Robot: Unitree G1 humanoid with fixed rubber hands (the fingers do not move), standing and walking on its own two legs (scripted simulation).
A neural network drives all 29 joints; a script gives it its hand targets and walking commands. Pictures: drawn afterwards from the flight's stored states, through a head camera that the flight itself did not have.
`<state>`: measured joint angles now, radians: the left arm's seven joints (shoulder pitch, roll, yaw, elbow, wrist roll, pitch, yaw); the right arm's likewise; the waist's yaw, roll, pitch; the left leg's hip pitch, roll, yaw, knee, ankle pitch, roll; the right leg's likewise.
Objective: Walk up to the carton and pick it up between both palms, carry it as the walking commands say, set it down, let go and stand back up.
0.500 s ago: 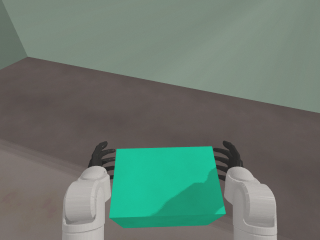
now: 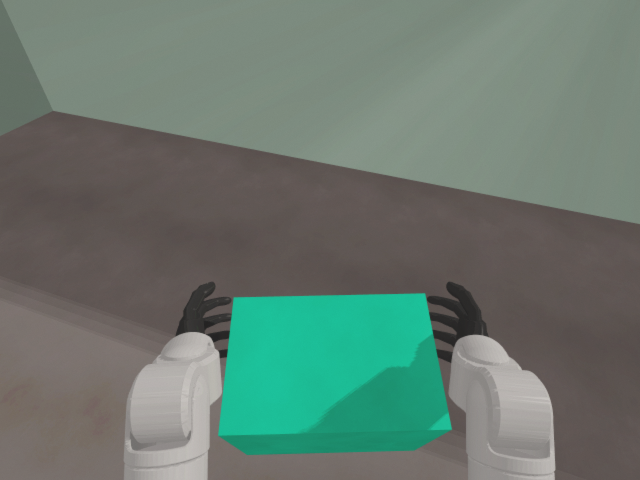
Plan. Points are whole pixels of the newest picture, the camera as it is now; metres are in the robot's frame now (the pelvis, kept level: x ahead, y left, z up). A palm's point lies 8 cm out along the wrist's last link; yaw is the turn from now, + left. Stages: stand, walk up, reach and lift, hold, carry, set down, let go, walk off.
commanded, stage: carry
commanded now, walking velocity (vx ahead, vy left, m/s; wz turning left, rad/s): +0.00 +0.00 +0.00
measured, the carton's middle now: (330, 379) +0.26 +0.00 +0.02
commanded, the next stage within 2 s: hold in 1.70 s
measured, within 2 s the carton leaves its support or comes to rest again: neither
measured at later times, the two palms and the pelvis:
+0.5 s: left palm (189, 345) +0.26 +0.16 +0.11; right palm (461, 346) +0.26 -0.14 +0.11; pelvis +0.00 +0.01 +0.00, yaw +0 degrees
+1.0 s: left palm (192, 343) +0.28 +0.17 +0.08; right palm (447, 343) +0.28 -0.14 +0.08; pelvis +0.01 +0.01 +0.00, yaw +0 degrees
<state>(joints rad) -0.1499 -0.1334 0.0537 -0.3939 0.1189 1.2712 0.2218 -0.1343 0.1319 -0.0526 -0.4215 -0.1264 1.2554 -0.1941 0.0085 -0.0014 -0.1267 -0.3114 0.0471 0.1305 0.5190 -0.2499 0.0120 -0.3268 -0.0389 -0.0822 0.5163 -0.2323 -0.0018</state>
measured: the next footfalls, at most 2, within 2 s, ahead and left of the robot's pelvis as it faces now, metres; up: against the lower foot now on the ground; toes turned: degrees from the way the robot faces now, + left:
none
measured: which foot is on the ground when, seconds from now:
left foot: down 0.00-1.00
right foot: down 0.00-1.00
